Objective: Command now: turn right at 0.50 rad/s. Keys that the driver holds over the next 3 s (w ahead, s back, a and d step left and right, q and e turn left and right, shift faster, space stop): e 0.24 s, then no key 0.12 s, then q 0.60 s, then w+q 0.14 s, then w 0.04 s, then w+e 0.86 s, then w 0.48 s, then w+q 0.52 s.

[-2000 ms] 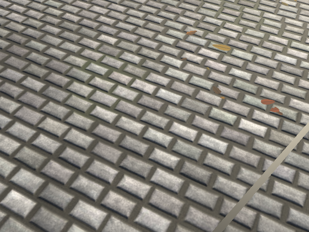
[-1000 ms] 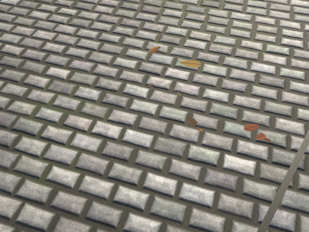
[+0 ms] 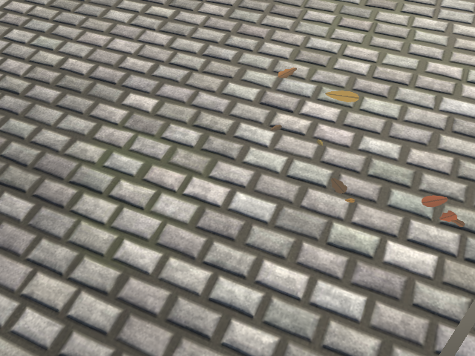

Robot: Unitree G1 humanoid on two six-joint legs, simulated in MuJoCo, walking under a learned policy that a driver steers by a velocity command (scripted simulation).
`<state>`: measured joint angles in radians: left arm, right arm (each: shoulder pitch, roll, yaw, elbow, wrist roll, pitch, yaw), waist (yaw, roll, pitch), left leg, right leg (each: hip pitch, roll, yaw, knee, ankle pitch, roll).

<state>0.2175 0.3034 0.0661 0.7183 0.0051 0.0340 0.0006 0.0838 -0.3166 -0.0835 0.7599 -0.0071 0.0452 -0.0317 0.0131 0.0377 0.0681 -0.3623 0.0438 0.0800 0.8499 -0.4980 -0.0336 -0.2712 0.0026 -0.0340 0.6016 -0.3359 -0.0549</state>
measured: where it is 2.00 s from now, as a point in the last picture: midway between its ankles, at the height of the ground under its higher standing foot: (223, 332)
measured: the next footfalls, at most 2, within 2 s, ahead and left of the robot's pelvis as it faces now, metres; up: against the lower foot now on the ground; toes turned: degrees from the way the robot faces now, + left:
left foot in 0.46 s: +0.08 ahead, +0.13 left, +0.00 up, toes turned -14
left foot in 1.10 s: +0.04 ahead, +0.17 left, +0.00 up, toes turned +10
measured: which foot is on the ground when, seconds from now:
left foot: up 0.00-0.44, down 0.46-0.78, up 0.80-1.00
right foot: down 0.00-1.00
